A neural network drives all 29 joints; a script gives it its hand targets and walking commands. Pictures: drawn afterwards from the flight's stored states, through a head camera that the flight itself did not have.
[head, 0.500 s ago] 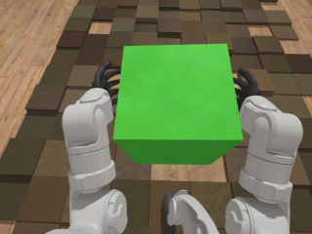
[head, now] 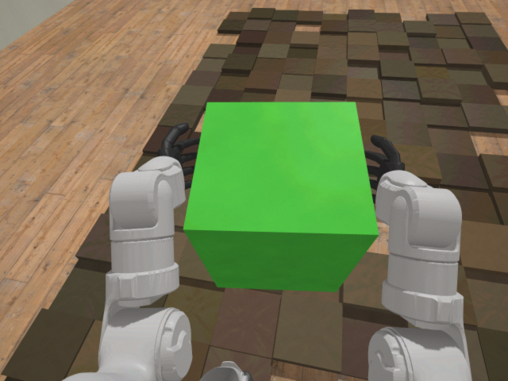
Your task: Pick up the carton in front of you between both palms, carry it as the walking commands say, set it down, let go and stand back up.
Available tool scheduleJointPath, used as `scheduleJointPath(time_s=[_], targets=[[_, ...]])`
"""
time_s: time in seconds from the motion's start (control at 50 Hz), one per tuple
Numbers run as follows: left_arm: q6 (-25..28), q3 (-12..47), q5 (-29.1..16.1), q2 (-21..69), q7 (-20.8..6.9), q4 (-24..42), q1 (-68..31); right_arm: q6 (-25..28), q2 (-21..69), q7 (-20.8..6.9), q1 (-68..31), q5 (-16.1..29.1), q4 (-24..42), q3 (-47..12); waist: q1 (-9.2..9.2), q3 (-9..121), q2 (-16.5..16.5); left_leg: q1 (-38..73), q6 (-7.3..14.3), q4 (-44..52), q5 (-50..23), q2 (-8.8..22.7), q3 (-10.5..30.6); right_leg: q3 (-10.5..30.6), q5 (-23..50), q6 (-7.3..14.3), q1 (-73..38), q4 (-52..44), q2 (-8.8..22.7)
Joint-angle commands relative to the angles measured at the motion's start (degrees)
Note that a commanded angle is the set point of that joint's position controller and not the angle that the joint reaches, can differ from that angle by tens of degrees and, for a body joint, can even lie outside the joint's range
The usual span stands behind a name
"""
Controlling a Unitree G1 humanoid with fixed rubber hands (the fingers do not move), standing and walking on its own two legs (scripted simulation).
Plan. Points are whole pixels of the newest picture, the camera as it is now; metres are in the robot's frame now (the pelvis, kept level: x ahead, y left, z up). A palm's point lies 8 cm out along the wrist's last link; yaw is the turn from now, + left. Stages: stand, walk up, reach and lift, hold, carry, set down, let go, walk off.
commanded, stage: carry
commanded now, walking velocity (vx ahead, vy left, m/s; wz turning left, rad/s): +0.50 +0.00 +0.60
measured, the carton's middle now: (277, 206) +0.38 +0.01 +0.07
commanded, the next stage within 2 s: none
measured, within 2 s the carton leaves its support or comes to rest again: neither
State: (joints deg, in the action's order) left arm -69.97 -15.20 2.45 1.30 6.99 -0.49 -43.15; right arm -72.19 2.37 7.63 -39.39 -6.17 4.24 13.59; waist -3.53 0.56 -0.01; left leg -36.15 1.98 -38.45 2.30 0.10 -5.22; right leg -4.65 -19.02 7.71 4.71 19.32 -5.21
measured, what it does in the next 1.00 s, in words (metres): walks ahead: left foot, then right foot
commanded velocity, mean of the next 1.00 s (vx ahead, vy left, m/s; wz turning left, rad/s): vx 0.50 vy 0.00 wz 0.02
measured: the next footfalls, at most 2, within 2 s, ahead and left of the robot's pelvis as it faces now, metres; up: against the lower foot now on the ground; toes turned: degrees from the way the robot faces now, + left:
left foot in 0.10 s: +0.25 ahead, +0.06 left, -0.01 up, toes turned +7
right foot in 0.50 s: +0.51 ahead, -0.11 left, +0.01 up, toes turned +9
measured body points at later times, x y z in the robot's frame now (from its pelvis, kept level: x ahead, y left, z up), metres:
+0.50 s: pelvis +0.32 +0.00 -0.02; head +0.36 +0.01 +0.43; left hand +0.66 +0.21 +0.08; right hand +0.72 -0.09 +0.08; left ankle +0.21 +0.06 -0.75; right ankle +0.47 -0.11 -0.73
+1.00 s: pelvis +0.58 +0.08 +0.00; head +0.61 +0.12 +0.45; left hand +0.94 +0.31 +0.15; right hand +0.98 +0.01 +0.15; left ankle +0.53 +0.15 -0.75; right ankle +0.59 -0.06 -0.66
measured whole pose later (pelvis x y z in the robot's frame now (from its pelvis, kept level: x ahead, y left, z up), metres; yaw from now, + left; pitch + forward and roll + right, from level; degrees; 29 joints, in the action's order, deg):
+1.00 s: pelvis +0.58 +0.08 +0.00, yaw +9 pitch +6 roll -3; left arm -73.8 -12.2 -1.0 -3.0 8.9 -6.3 -48.2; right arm -74.3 2.2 7.6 -41.1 -5.7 1.1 15.0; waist -1.2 2.5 -1.3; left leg -15.5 2.5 -26.4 16.7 3.1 -7.7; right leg -3.2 -20.9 0.8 35.3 64.0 1.4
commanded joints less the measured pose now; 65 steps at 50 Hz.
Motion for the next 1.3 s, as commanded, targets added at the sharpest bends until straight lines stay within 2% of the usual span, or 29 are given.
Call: scheduleJointPath(time_s=[0.0,0.08,0.1,0.12,0.14,0.16,0.22,0.36,0.46,0.48,0.5,0.52,0.58,0.66,0.7,0.76,0.78,0.8,0.82,0.84,0.9,1.04,1.12,1.18,1.2,1.22,1.24,1.26,1.28], targets=[[-2.7,38.0,-23.8,56.3,-15.8,-1.7,-34.0,0.4,53.9,-10.7,-43.1,23.7,-0.6,-39.9,-1.70,21.3,-6.7,-0.1,1.1,9.7,-6.0,-3.4,-6.0,2.8,59.3,-2.8,-21.6,5.3,11.8],[-2.6,35.1,-22.4,56.5,-15.4,-5.3,-35.7,-0.3,55.6,-12.5,-45.6,26.6,-4.9,-37.4,5.34,25.4,-7.1,31.0,4.9,15.4,-7.5,-5.3,-6.4,-4.1,60.8,-7.5,-5.4,25.2,12.2],[-2.6,34.5,-21.8,56.7,-15.3,-6.1,-36.4,-0.2,56.2,-13.1,-45.6,27.0,-6.0,-36.5,8.12,25.8,-3.0,41.7,6.2,13.7,-5.8,-0.7,-0.4,-3.3,45.8,-7.2,5.9,35.3,10.6],[-2.9,33.9,-21.2,57.4,-15.2,-6.6,-38.0,-0.1,56.1,-13.7,-45.6,27.2,-7.9,-35.4,8.33,28.1,8.6,56.3,13.6,4.7,-21.7,12.4,17.2,-0.1,4.2,-8.2,24.5,50.2,5.1],[-3.3,32.9,-21.0,57.7,-14.8,-7.6,-37.4,0.0,56.3,-14.1,-44.0,27.5,-10.7,-34.5,9.28,31.3,14.5,60.1,23.3,11.8,-9.8,18.8,39.0,3.1,-14.7,-10.1,37.3,64.7,-0.9],[-3.1,32.2,-20.3,57.6,-14.2,-7.8,-37.2,0.2,59.3,-14.7,-44.0,28.6,-10.4,-34.8,8.79,29.5,8.6,56.9,23.1,15.4,-1.0,18.8,40.5,7.7,-12.3,-8.8,40.9,67.1,3.5],[-1.6,29.3,-17.0,59.4,-13.1,-7.4,-36.9,1.6,66.9,-16.6,-53.0,34.1,-7.2,-36.9,6.55,24.2,-2.9,40.2,16.3,19.3,-2.3,13.9,29.1,7.1,-4.5,-8.1,35.5,52.4,8.2],[1.2,34.1,-18.2,63.7,-11.9,-2.9,-35.1,4.7,69.7,-16.1,-51.0,34.6,-3.4,-37.5,7.40,24.7,2.9,36.0,13.7,18.0,-8.6,8.2,19.1,2.3,0.4,-12.4,32.3,28.4,7.7],[1.7,40.3,-21.3,64.1,-11.3,1.9,-34.3,4.6,64.9,-14.5,-43.6,31.2,-0.1,-38.4,6.03,30.5,6.3,32.1,7.0,1.6,-29.6,2.5,8.0,-3.4,16.4,-9.2,9.7,8.5,2.6],[1.8,40.7,-21.3,63.2,-11.3,1.3,-32.0,4.4,63.1,-14.2,-41.2,30.4,-0.8,-38.5,2.95,33.4,4.6,22.6,4.3,-6.8,-25.6,0.7,6.0,-1.6,20.9,-7.3,-5.0,5.4,5.4],[2.2,40.5,-21.0,61.4,-11.3,1.1,-29.8,4.1,62.5,-14.4,-39.7,29.7,-1.8,-38.9,0.78,38.0,-5.5,6.9,1.4,-19.3,-1.4,-3.2,4.4,19.2,27.4,-1.3,-20.2,4.5,21.5],[3.0,40.0,-20.0,60.1,-11.2,0.2,-29.6,3.5,63.2,-14.7,-38.0,29.2,-4.2,-38.5,0.23,44.2,-21.2,-4.6,0.6,-31.0,26.0,-5.7,6.7,36.0,36.0,7.4,-30.9,6.2,31.3],[3.6,43.0,-22.7,63.4,-11.9,5.8,-33.1,4.7,63.2,-14.7,-39.7,28.2,-2.5,-38.9,-1.27,34.1,-6.7,-12.2,0.9,-30.8,22.9,1.0,10.6,26.7,29.8,4.8,-24.4,6.7,25.8],[3.1,47.3,-28.9,64.8,-13.3,11.2,-40.2,5.6,59.3,-12.3,-37.4,24.1,0.2,-37.4,-0.67,29.0,-8.0,-0.3,-0.2,-5.5,23.5,-0.3,4.6,15.6,24.7,2.5,-10.5,4.2,20.9],[2.5,47.7,-30.5,62.9,-13.9,11.6,-40.1,5.6,55.7,-10.8,-35.7,21.7,1.5,-36.1,-0.45,28.7,-11.0,9.9,-0.7,5.4,13.5,-2.1,1.5,9.9,25.2,0.5,-4.5,5.3,17.9],[1.4,47.2,-31.2,59.6,-14.3,10.3,-39.7,4.4,50.2,-9.4,-35.3,19.3,2.6,-34.3,1.81,29.9,-7.2,31.5,-0.5,17.2,-1.7,-1.4,-1.6,4.4,17.6,-2.6,7.9,12.9,13.6],[0.9,46.7,-31.1,58.0,-14.2,8.8,-39.1,3.6,48.1,-9.3,-34.9,19.0,2.1,-33.4,3.11,31.1,-2.8,40.2,-0.2,17.1,-0.3,4.4,3.1,3.0,8.0,-4.3,14.7,18.8,11.5],[0.4,45.6,-31.0,55.7,-14.1,6.8,-38.5,2.7,45.8,-9.2,-34.8,19.1,1.3,-32.2,4.16,33.3,7.5,48.9,0.1,15.3,-7.7,18.5,16.2,1.3,-11.2,-6.7,23.3,30.3,10.0],[-0.9,44.2,-31.3,56.0,-14.0,4.6,-40.0,2.4,42.5,-9.0,-35.6,17.3,-0.1,-30.8,5.71,34.2,20.4,58.3,7.9,15.3,-6.2,25.2,30.2,0.6,-16.2,-7.6,37.7,40.8,4.9],[-1.5,43.6,-30.6,55.5,-13.8,4.4,-42.1,1.9,42.6,-9.1,-36.7,17.6,0.8,-30.9,6.03,32.7,17.8,57.4,9.8,14.6,-1.1,25.2,30.7,3.3,-15.7,-6.5,42.7,47.0,7.7],[-3.2,41.4,-29.5,57.9,-13.2,0.5,-43.0,0.2,46.1,-10.4,-44.1,21.8,3.8,-32.5,6.40,27.7,7.9,53.7,5.4,14.0,-19.5,19.8,17.5,3.8,-6.6,-6.7,44.5,46.1,8.9],[-4.5,35.3,-21.7,58.9,-10.1,-4.4,-39.0,-1.7,53.9,-14.0,-50.1,28.7,2.4,-33.7,7.99,24.1,9.3,54.9,4.5,14.7,-22.0,16.9,6.5,1.0,4.1,-5.7,49.6,45.1,7.3],[-5.0,32.3,-17.0,57.3,-9.3,-5.1,-36.3,-2.3,56.8,-15.5,-52.9,31.4,2.0,-34.1,8.03,18.2,6.8,46.7,3.4,16.9,-26.6,15.3,-1.1,-5.3,8.0,-4.1,40.3,26.3,4.8],[-5.4,31.2,-14.9,56.6,-9.5,-4.7,-32.1,-2.8,58.2,-16.2,-50.4,31.2,2.2,-34.0,4.57,21.3,12.4,42.2,-0.5,6.1,-54.5,14.9,-7.6,-11.9,10.8,-1.0,19.8,17.3,-2.0],[-5.3,31.3,-14.6,57.1,-9.7,-3.7,-31.0,-2.8,58.7,-16.4,-48.5,30.7,2.6,-34.1,1.87,26.1,12.5,38.9,-2.0,-4.7,-55.0,14.5,-9.5,-11.4,14.4,0.8,7.4,12.0,-3.0],[-5.2,31.8,-14.6,58.0,-10.2,-2.2,-29.3,-2.6,58.8,-16.5,-47.7,29.9,3.9,-34.6,-0.89,30.1,9.0,26.5,-3.3,-16.8,-34.7,12.7,-7.8,-2.7,15.2,2.3,-8.6,9.1,1.7],[-4.7,32.8,-13.6,58.5,-10.5,-1.3,-29.2,-3.1,61.5,-16.8,-45.5,28.9,5.0,-35.1,0.63,37.1,-8.7,4.5,-6.3,-35.3,12.9,3.6,-4.8,29.9,20.6,12.5,-27.8,9.6,20.7],[-4.5,34.2,-14.5,60.7,-10.8,-0.3,-24.8,-3.3,59.7,-16.9,-43.3,28.4,5.9,-34.8,-0.48,40.2,-9.7,-1.7,-6.8,-48.1,26.2,-0.6,5.3,42.7,32.7,17.2,-30.1,5.6,22.8],[-4.1,35.7,-14.9,60.8,-10.8,5.7,-24.0,-3.2,61.2,-16.8,-38.8,27.4,7.5,-35.3,-0.30,36.7,-7.6,-6.9,-5.3,-49.7,24.8,2.7,9.9,35.9,40.5,15.7,-29.8,7.6,21.6]])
